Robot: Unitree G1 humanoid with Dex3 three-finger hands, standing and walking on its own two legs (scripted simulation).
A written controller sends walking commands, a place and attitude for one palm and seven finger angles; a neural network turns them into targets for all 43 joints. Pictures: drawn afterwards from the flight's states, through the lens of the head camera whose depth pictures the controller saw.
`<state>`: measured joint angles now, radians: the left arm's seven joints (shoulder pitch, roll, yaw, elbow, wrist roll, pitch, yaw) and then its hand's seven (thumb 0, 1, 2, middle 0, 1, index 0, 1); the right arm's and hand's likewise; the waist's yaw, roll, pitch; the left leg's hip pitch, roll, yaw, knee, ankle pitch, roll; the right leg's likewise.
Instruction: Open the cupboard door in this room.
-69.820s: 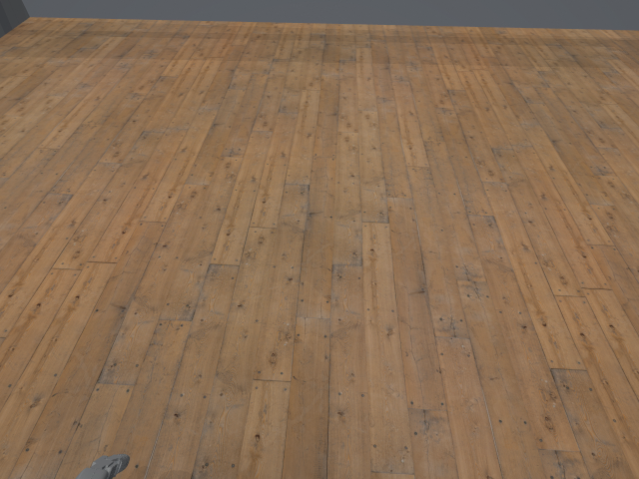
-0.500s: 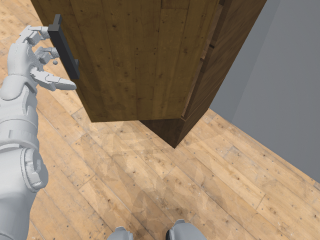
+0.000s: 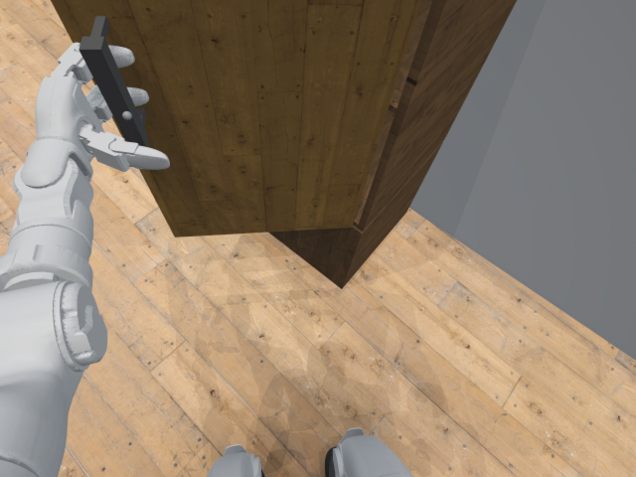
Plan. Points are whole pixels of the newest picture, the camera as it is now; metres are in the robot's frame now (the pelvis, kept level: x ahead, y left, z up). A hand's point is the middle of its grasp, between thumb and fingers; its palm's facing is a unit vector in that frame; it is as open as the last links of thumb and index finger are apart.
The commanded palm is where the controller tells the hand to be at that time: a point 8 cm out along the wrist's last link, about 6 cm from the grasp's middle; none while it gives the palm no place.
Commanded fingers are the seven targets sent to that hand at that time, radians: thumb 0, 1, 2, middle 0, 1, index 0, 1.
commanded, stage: slide the fingers in behind the handle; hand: left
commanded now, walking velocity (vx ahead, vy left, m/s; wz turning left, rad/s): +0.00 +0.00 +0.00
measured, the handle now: (121, 87) +0.58 +0.18 +0.11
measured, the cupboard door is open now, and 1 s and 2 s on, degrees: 45 44 56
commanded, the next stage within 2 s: close the thumb around the handle in 0.62 s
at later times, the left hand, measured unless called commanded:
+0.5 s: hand (131, 111) +0.54 +0.16 +0.11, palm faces -0.01 -1.00 +0.00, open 13.8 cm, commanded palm +0.52 +0.20 +0.11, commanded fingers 0.00 -0.50 0.30 -0.30 -1.20 -0.30 -1.20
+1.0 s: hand (130, 115) +0.53 +0.17 +0.11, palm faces -0.01 -1.00 +0.00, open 11.7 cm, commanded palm +0.51 +0.21 +0.11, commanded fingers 0.00 0.34 0.66 -0.36 -1.29 -0.36 -1.29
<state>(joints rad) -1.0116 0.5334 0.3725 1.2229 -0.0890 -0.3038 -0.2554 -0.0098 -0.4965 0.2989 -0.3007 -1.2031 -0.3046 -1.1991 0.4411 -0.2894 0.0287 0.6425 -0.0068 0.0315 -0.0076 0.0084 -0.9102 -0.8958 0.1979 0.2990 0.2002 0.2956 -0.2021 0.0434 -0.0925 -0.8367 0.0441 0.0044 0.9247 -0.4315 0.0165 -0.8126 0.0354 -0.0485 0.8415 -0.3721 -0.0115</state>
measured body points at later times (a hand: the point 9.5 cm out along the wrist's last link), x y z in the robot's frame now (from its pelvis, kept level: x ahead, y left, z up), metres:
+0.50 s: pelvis +0.01 +0.00 +0.00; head +0.13 +0.01 +0.43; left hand +0.53 +0.22 +0.11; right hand -0.01 -0.26 -0.11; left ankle +0.00 +0.11 -0.69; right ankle +0.01 -0.12 -0.69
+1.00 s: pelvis +0.01 +0.00 +0.00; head +0.12 +0.01 +0.44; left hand +0.53 +0.22 +0.11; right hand +0.00 -0.26 -0.11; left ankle +0.00 +0.11 -0.69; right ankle +0.01 -0.12 -0.69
